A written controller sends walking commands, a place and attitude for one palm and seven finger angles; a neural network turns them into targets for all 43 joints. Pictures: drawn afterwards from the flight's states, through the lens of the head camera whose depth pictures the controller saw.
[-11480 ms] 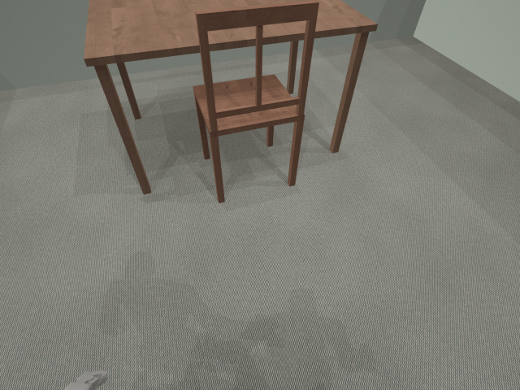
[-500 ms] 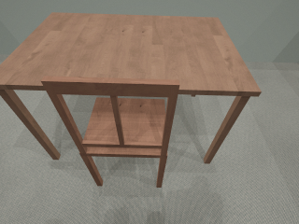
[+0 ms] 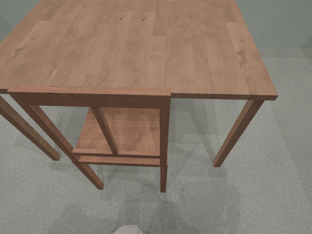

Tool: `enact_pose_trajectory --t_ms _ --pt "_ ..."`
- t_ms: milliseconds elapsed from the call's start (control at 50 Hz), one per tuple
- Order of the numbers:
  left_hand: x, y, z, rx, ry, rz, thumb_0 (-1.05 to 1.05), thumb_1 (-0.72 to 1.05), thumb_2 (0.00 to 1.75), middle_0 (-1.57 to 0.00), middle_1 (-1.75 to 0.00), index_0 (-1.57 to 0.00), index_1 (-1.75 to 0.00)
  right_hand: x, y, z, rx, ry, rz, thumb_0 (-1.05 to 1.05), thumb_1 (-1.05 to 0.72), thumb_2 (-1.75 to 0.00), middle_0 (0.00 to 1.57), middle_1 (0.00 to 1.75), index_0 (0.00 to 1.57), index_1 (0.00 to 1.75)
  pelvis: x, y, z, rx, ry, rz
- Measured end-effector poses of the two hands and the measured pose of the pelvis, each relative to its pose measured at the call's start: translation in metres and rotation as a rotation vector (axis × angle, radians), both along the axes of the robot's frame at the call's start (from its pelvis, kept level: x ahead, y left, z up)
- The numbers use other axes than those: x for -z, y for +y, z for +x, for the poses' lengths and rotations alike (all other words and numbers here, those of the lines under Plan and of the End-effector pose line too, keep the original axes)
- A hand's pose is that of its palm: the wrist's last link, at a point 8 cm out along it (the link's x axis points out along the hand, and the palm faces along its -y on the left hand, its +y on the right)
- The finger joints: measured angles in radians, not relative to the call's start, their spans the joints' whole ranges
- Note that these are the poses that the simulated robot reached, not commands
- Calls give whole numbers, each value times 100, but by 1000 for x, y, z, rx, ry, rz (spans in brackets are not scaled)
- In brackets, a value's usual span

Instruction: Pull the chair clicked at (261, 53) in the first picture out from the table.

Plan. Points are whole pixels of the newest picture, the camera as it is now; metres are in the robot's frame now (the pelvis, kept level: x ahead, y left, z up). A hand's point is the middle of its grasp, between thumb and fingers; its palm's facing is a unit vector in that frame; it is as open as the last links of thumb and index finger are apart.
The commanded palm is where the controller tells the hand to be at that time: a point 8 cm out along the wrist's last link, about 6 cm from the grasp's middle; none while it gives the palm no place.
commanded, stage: come to a stop and stand still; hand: left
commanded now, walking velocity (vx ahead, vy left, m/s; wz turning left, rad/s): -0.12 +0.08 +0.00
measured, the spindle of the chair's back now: (107, 132) +0.42 +0.21 -0.08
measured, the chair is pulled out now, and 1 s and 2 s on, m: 0.00 0.00 0.00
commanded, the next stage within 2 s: look again from close up in 0.62 s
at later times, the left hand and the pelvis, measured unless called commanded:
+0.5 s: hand out of the picture +0.05 +0.27 -0.17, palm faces +0.05 -0.97 -0.25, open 7.3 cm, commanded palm none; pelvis +0.00 +0.07 +0.00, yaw +1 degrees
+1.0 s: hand out of the picture +0.00 +0.23 -0.18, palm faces +0.02 -0.98 -0.19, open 7.3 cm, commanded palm none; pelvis -0.01 +0.06 -0.01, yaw +1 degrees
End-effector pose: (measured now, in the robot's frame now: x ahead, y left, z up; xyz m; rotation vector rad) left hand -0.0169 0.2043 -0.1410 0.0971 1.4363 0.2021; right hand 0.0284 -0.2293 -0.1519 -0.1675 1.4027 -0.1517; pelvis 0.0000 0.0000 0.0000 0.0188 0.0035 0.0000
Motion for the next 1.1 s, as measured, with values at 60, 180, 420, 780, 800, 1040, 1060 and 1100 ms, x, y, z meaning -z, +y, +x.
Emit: enact_pose_trajectory --t_ms 60,180,420,780,800,1040,1060,1100 --pt "-1 11 3 -10 -4 14 1 92 89 -20 -30 -20 -30 -2 4 33 -26 -64 -2 0 -91 -90 19 30 20 30 0 7 1 1 -8 4" --pt "3 49 11 1 -10 39 0 91 89 -20 -30 -20 -30 -14 25 84 -55 -193 -13 0 -91 -90 19 30 20 30 2 27 5 4 -16 7" --pt "5 113 56 27 -126 73 0 91 90 -20 -30 -20 -30 -16 77 62 -97 -165 0 0 -91 -90 20 30 20 30 3 63 2 -15 -5 -8" --pt "-1 76 26 111 -83 33 0 91 89 -20 -30 -20 -30 -5 58 -31 28 -41 17 0 -91 -90 20 30 20 30 1 59 -4 9 -16 -22" --pt "0 75 24 109 -84 29 0 91 89 -20 -30 -20 -30 -5 57 -34 25 -39 15 0 -91 -90 20 30 20 30 2 59 -5 5 -17 -23" --pt "11 73 14 73 -103 5 0 91 89 -20 -30 -20 -30 -7 62 -28 -10 -61 5 0 -91 -90 20 30 20 30 6 59 -9 -18 -35 -26" --pt "11 74 13 72 -106 4 0 91 89 -20 -30 -20 -30 -7 63 -25 -15 -70 5 0 -91 -90 20 30 20 30 6 59 -10 -18 -36 -27" --pt "11 75 12 69 -109 2 0 91 89 -20 -30 -20 -30 -9 63 -20 -20 -84 -3 1 -92 -90 20 30 20 30 5 60 -10 -19 -38 -26"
